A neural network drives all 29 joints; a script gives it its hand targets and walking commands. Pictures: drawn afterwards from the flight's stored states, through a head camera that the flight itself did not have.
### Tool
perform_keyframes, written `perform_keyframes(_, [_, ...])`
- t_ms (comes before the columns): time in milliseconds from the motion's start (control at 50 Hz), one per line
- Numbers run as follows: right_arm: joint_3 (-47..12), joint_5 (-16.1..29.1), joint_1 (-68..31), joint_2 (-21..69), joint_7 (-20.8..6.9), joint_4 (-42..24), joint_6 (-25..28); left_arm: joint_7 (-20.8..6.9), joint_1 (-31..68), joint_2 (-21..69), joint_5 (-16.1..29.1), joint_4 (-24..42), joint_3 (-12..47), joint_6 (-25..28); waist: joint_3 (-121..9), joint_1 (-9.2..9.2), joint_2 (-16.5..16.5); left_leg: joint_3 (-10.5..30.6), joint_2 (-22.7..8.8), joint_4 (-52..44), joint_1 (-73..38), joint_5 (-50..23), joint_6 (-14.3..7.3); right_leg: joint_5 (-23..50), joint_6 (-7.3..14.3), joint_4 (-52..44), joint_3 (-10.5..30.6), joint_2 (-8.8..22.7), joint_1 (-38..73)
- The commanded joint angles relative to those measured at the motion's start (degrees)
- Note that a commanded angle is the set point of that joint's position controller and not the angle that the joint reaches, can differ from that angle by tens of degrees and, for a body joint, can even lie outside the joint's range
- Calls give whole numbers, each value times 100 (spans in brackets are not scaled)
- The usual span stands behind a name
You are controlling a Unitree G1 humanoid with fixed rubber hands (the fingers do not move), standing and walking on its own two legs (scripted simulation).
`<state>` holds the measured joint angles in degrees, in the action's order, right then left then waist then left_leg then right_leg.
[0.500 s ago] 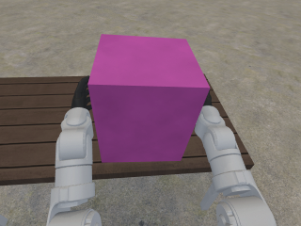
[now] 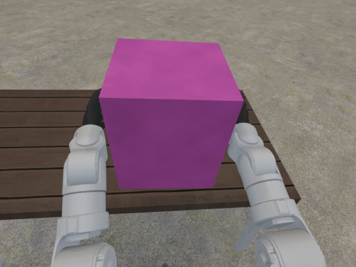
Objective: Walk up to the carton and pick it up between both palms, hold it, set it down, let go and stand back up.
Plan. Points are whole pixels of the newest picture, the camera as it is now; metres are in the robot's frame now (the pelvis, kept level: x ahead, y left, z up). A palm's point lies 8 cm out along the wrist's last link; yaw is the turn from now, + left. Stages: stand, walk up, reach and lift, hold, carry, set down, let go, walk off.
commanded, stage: hold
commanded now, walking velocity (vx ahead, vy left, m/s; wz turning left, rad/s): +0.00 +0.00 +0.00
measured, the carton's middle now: (167, 117) +0.39 +0.01 +0.17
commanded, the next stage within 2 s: none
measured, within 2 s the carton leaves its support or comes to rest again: neither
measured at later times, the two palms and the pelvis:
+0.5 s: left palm (95, 129) +0.36 +0.16 +0.17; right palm (239, 128) +0.36 -0.14 +0.16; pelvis +0.00 +0.01 +0.00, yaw -1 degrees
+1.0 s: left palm (101, 132) +0.35 +0.14 +0.17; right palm (246, 130) +0.35 -0.16 +0.16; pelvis -0.01 -0.01 +0.00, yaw -1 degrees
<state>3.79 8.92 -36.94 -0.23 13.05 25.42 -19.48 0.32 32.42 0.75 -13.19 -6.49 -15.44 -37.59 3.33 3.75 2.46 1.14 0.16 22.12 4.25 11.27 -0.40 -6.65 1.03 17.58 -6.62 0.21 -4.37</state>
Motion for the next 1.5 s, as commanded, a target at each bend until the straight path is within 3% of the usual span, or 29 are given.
perform_keyframes(0, [-2496,457,-4260,3249,-704,-1763,431,-838,4252,3228,853,1083,3189,316,-3089,168,-548,2,210,-332,-296,-1617,313,972,-302,-40,232,-270,1555])
perform_keyframes(120, [-2709,644,-4297,3195,-717,-2196,483,-730,4205,3378,957,1435,3532,346,-3288,201,-660,83,188,-78,-700,-2440,457,1282,-260,-32,169,-373,1388])
perform_keyframes(420, [-2677,554,-4385,3132,-831,-2228,543,-604,4107,3414,939,1410,3579,281,-3201,45,-545,30,113,-202,-621,-1990,331,830,-191,-117,230,-355,1211])
perform_keyframes(440, [-2933,683,-4155,3238,-848,-2751,606,-522,3857,3738,1124,2241,4050,304,-3716,191,-800,133,65,-62,-942,-2446,389,1217,-126,81,177,-408,1338])
perform_keyframes(480, [-2786,611,-4111,3083,-848,-2635,515,-458,3910,3618,1135,2072,4040,270,-3455,255,-747,172,20,-14,-1027,-2519,411,1045,-79,-24,187,-410,990])
perform_keyframes(500, [-2748,581,-4088,3046,-863,-2585,485,-460,3869,3602,1090,1956,4007,244,-3282,213,-793,135,26,-35,-959,-2407,407,898,-81,-45,173,-387,922])
perform_keyframes(620, [-2648,354,-3994,3165,-869,-2088,388,-673,3603,3240,762,1394,3363,82,-2553,65,-302,-9,110,-463,-111,-1103,115,512,-212,-92,260,-215,1401])
perform_keyframes(680, [-2710,403,-4128,3281,-842,-2146,439,-733,3714,3159,767,1362,3317,113,-2689,16,-244,-69,179,-446,-101,-1225,65,884,-302,-33,297,-186,1601])
perform_keyframes(700, [-2835,488,-4194,3431,-821,-2348,487,-737,3854,3206,862,1663,3433,190,-3014,27,-223,-72,203,-348,-131,-1415,57,1161,-329,56,310,-191,1760])
perform_keyframes(800, [-3048,549,-4324,3468,-733,-2804,526,-650,4036,3229,1022,1985,3726,327,-3554,73,-410,10,230,-213,-267,-1775,88,1759,-375,174,352,-191,1866])
perform_keyframes(840, [-3066,567,-4284,3507,-725,-2798,485,-624,4039,3187,1041,1997,3729,338,-3554,40,-286,-11,219,-255,-216,-1599,56,1579,-377,132,350,-201,1796])
perform_keyframes(920, [-2760,322,-4185,3443,-744,-2160,370,-731,3856,2974,770,1295,3204,194,-2784,-35,-151,-76,221,-571,264,-581,-81,554,-401,-73,375,-73,1690])
perform_keyframes(980, [-2672,265,-4299,3515,-780,-2031,407,-826,3990,2928,725,1144,3033,196,-2824,-131,-120,-154,255,-628,401,-396,-136,265,-422,-108,403,-33,1791])
perform_keyframes(1060, [-2707,347,-4426,3556,-779,-2289,545,-762,4259,3179,965,1609,3447,291,-3426,53,-412,-88,253,-432,-2,-1027,21,803,-343,12,327,-129,1771])
perform_keyframes(1140, [-2585,244,-4460,3549,-792,-1991,483,-761,4273,3109,829,1123,3223,306,-2925,12,-386,-92,253,-527,184,-609,-8,361,-362,-55,311,-95,1547])
perform_keyframes(1200, [-2431,119,-4260,3466,-826,-1758,494,-789,4218,3046,749,1195,3167,288,-2909,25,-459,-110,235,-601,245,-477,-3,172,-343,-68,294,-72,1622])
perform_keyframes(1320, [-2657,335,-4378,3465,-794,-2250,571,-751,4253,3237,970,1614,3539,323,-3390,184,-549,-27,235,-332,-142,-1263,130,885,-345,39,238,-194,1690])
perform_keyframes(1480, [-2748,400,-4149,3341,-831,-2297,555,-670,3955,3295,902,1693,3558,262,-3121,132,-504,8,186,-263,-323,-1560,186,904,-264,44,189,-247,1501])
